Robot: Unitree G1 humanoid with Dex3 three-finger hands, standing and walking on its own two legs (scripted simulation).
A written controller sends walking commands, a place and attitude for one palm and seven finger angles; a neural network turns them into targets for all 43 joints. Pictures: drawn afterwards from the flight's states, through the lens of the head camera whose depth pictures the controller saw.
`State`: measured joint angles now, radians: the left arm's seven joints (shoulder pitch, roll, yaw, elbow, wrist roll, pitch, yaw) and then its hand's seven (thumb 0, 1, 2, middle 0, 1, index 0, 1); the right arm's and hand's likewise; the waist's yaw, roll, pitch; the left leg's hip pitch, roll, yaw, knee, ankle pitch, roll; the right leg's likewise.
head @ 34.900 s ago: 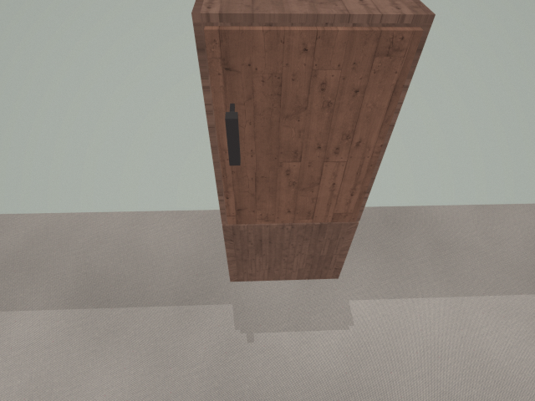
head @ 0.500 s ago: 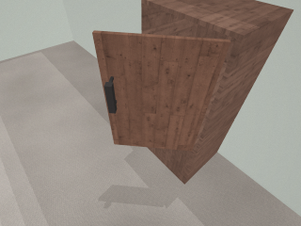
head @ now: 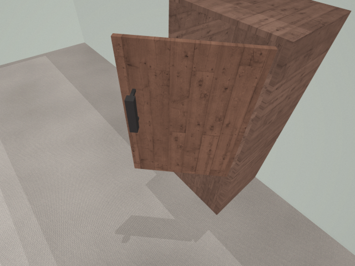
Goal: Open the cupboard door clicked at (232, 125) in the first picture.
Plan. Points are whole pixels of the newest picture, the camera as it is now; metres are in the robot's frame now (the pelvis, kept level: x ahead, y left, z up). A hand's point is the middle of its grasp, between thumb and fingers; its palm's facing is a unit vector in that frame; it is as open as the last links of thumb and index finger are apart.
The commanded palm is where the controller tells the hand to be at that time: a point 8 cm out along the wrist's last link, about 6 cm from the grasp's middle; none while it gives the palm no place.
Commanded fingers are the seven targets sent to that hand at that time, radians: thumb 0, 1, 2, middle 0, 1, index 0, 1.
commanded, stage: raise the hand with hooked fingers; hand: left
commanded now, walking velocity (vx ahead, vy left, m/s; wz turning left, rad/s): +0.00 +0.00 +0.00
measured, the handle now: (133, 110) +0.55 +0.17 +0.02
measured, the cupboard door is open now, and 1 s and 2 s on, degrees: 44 44 44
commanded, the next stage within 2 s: none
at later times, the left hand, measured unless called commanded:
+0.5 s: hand (105, 250) +0.17 +0.17 -0.06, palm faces +0.04 -1.00 +0.01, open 8.7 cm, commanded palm +0.15 +0.24 -0.04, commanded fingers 0.00 0.34 0.66 -0.24 -0.66 -0.24 -0.66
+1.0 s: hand (85, 212) +0.23 +0.23 -0.01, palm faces +0.01 -1.00 -0.06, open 11.8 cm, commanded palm +0.20 +0.28 +0.00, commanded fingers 0.00 -0.24 0.41 -0.28 -1.03 -0.28 -1.03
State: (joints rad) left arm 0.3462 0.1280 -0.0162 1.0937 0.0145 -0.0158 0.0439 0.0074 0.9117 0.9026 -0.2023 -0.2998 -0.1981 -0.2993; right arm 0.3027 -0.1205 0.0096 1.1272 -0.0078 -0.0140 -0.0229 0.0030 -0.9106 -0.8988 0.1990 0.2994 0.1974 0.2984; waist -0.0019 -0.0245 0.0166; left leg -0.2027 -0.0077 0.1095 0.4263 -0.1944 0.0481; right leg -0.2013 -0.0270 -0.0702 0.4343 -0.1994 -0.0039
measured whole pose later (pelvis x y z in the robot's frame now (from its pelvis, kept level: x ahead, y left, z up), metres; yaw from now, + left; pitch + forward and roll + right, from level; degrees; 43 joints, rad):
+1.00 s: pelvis +0.02 -0.02 -0.06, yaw +4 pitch +13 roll -2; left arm 0.31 0.33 0.32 0.11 -0.37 -0.34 -0.45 0.01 -0.01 0.51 -0.27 -0.89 -0.27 -0.89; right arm 0.29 -0.27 0.00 0.57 0.05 -0.21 -0.06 0.01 -0.90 -0.90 0.20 0.30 0.20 0.30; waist -0.02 0.03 -0.12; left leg -0.77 0.02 0.01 1.01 -0.47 0.02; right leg -0.71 0.02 -0.10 0.97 -0.48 -0.04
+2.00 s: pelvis +0.02 +0.00 -0.04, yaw +4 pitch +9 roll -2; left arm -0.04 0.46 0.43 0.39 -0.37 -0.22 -0.57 -0.01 -0.50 0.30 -0.30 -1.20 -0.30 -1.20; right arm 0.30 -0.29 0.04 0.54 0.06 -0.21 -0.08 0.01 -0.90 -0.90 0.20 0.30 0.20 0.30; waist -0.02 0.02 -0.08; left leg -0.61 0.00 0.03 0.85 -0.40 0.05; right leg -0.55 0.01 -0.08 0.79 -0.40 -0.01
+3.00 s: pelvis +0.02 -0.01 -0.04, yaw +3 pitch +12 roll -2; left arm -0.42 0.49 0.39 0.76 -0.28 -0.27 -0.52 -0.01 -0.50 0.30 -0.30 -1.20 -0.30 -1.20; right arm 0.34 -0.29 0.04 0.60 0.06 -0.10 -0.07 0.01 -0.90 -0.90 0.20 0.30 0.20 0.30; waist -0.06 0.01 -0.09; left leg -0.68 0.02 0.03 0.87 -0.40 0.03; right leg -0.63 0.02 -0.08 0.82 -0.40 -0.03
